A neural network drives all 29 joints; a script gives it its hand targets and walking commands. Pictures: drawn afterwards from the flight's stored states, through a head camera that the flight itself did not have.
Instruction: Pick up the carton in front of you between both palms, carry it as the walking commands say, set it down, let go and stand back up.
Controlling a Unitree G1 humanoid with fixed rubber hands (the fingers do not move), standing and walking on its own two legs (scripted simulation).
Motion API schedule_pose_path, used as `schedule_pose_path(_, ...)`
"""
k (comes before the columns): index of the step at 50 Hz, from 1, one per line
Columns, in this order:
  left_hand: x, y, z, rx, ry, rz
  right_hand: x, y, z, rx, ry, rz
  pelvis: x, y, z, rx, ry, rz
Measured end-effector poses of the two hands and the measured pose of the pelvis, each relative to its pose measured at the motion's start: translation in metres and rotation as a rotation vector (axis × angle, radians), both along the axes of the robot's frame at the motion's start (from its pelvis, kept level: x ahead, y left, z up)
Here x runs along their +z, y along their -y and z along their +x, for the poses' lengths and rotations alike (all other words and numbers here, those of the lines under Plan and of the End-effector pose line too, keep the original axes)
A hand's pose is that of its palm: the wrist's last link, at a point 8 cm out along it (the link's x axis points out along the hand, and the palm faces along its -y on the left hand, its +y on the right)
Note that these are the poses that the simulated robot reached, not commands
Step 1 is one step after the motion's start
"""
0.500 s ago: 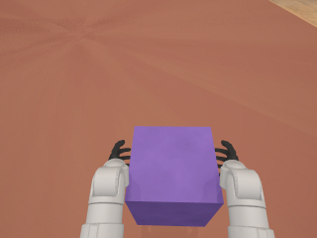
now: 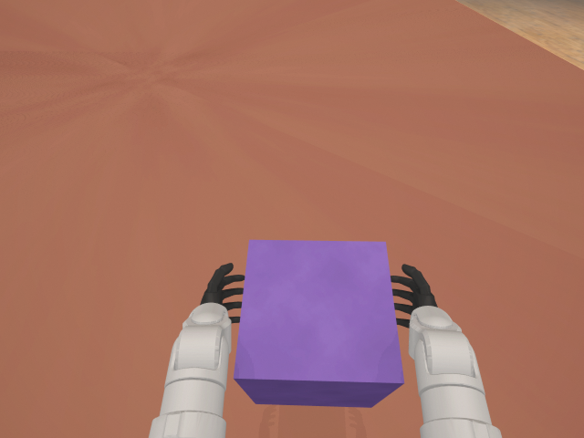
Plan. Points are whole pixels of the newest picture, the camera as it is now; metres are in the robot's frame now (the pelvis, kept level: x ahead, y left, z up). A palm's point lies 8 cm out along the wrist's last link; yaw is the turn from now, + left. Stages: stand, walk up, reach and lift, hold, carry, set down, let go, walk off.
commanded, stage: carry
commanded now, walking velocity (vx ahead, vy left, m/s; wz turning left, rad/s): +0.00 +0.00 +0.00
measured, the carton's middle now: (314, 330) +0.33 +0.00 -0.06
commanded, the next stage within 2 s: hold in 0.76 s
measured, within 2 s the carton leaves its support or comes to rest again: neither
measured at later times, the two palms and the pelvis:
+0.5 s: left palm (202, 328) +0.27 +0.16 +0.04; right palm (419, 330) +0.28 -0.14 +0.04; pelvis -0.02 +0.01 +0.00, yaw +0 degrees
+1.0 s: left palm (167, 353) +0.23 +0.19 +0.04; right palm (389, 320) +0.29 -0.10 +0.05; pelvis -0.02 +0.00 +0.01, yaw +10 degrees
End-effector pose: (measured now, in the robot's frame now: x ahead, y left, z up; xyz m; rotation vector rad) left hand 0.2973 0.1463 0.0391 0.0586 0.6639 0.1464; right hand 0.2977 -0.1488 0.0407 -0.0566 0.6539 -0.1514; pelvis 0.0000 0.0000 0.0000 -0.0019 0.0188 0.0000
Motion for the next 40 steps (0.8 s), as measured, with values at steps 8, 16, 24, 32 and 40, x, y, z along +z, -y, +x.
schedule_pose_path(8, 0.004, -0.003, -0.012, 0.000, -0.006, -0.002, 0.004, -0.003, -0.012, 0.001, -0.006, 0.006, 0.000, -0.003, -0.008, 0.001, 0.000, 0.000)
schedule_pose_path(16, 0.000, -0.007, -0.021, 0.002, -0.024, 0.001, 0.000, -0.007, -0.020, 0.003, -0.024, 0.000, 0.000, -0.006, -0.014, 0.002, 0.002, 0.000)
schedule_pose_path(24, 0.000, -0.010, -0.024, 0.004, -0.017, 0.001, 0.000, -0.010, -0.022, 0.002, -0.018, 0.000, -0.001, -0.009, -0.018, 0.003, 0.001, -0.001)
schedule_pose_path(32, -0.001, -0.013, -0.026, 0.005, -0.018, 0.000, -0.001, -0.013, -0.024, 0.004, -0.019, 0.001, -0.001, -0.011, -0.020, 0.004, 0.002, -0.002)
schedule_pose_path(40, -0.002, -0.017, -0.029, 0.007, -0.020, 0.000, 0.000, -0.016, -0.027, 0.012, -0.018, 0.006, 0.001, -0.013, -0.022, 0.031, 0.039, -0.008)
